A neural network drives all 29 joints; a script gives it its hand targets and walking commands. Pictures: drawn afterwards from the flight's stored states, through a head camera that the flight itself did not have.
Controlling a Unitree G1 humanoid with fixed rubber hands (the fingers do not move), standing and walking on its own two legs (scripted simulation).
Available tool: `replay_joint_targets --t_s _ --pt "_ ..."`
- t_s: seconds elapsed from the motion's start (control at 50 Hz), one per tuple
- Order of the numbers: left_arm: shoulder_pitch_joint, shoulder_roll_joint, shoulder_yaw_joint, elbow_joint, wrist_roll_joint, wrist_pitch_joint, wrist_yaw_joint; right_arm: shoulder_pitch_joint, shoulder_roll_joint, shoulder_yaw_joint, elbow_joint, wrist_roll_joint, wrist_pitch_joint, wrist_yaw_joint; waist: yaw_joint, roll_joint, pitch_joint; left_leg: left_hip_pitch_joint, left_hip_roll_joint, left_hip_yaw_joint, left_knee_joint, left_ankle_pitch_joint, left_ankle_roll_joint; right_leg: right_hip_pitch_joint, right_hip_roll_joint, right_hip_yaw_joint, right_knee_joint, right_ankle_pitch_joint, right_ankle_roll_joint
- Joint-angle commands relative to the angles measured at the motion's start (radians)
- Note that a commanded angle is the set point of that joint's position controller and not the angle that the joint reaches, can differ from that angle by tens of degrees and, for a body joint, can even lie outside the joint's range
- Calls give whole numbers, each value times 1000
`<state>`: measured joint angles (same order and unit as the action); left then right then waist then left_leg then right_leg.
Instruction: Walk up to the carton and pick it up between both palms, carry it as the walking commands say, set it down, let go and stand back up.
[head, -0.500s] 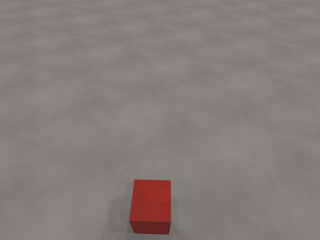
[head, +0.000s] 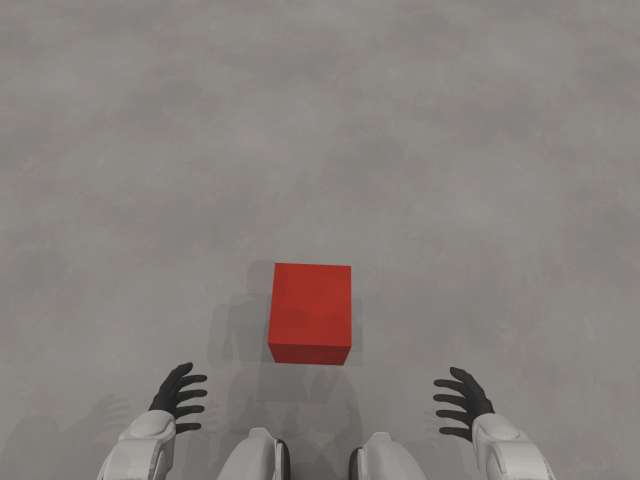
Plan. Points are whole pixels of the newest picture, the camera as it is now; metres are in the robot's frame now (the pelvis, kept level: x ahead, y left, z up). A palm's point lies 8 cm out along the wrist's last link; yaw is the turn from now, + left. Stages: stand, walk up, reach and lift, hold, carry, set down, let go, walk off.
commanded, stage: reach and lift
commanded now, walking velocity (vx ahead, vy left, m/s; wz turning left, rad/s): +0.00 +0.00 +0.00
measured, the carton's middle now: (311, 317) +0.49 +0.01 -0.60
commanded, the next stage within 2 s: none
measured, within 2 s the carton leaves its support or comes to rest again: neither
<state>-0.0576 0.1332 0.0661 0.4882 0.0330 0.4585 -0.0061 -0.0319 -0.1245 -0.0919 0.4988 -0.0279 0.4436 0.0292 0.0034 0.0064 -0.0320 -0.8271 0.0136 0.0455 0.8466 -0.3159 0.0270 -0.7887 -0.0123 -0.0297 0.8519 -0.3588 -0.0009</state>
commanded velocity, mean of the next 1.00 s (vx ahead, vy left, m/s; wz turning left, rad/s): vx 0.00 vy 0.00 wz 0.00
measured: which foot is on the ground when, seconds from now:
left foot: down 0.00-1.00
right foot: down 0.00-1.00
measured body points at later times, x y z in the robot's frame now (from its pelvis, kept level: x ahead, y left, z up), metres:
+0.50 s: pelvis -0.06 +0.01 -0.04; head +0.14 +0.01 +0.36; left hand +0.35 +0.20 -0.14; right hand +0.34 -0.18 -0.14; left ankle +0.05 +0.10 -0.69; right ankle +0.02 -0.12 -0.69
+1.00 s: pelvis -0.03 +0.01 -0.07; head +0.27 +0.02 +0.27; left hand +0.50 +0.22 -0.17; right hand +0.48 -0.17 -0.17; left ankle +0.05 +0.10 -0.69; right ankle +0.02 -0.12 -0.69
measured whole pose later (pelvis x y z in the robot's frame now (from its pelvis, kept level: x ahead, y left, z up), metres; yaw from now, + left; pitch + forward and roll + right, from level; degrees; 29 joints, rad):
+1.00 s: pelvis -0.03 +0.01 -0.07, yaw -1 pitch +44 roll -2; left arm -1.17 0.33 0.28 0.99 0.01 0.16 -0.02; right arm -1.07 -0.17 -0.30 0.84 0.01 0.17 -0.11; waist -0.01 -0.01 -0.05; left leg -1.53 0.02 0.04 1.05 -0.28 0.04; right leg -1.49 -0.01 -0.03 1.05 -0.32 0.01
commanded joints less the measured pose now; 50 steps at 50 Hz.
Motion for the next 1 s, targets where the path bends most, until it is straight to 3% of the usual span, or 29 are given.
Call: replay_joint_targets --t_s 0.0,0.06,0.14,0.32,0.48,0.6,0.72,0.82,0.98 --pt "-126 72 12 -106 -11 28 8 -164 -101 -22 -122 19 23 -7 0 -6 -365 307 -27 -79 -39 87 -11 59 40 30 -62 61 -10" --pt "-222 85 12 -97 -24 60 21 -259 -112 -24 -90 29 56 -11 -10 5 -320 287 -18 -83 -41 -50 -11 9 36 21 -52 -75 -18" --pt "-438 113 27 -49 -39 80 39 -453 -133 -42 -7 29 69 -16 -15 31 -286 251 -8 -109 -29 -162 -19 -59 27 16 -14 -131 -25" --pt "-800 131 62 182 -64 62 58 -797 -128 -97 202 22 41 -61 -21 27 -379 203 -12 -119 14 -153 -31 -154 21 11 22 -95 -20" --pt "-994 159 129 304 -45 -55 68 -970 -92 -150 251 7 -58 -128 -20 16 -579 103 -39 -84 74 -31 -42 -191 36 19 44 -21 9" --pt "-1077 212 158 318 -34 -173 61 -1026 -98 -171 225 23 -158 -160 -28 26 -776 83 -58 -76 112 164 -54 -221 64 19 74 131 26" --pt "-1157 257 159 324 -54 -255 33 -1076 -111 -161 193 62 -229 -163 -34 39 -905 102 -63 -96 154 338 -45 -299 80 21 105 233 34" --pt "-1281 295 177 377 -54 -293 7 -1169 -117 -164 212 76 -263 -151 -10 60 -947 97 -54 -113 174 392 -30 -386 78 30 129 246 33" --pt "-1377 300 236 405 -13 -328 -29 -1259 -138 -234 238 19 -300 -139 -15 66 -1038 149 -43 -127 191 554 -27 -474 88 14 131 327 42"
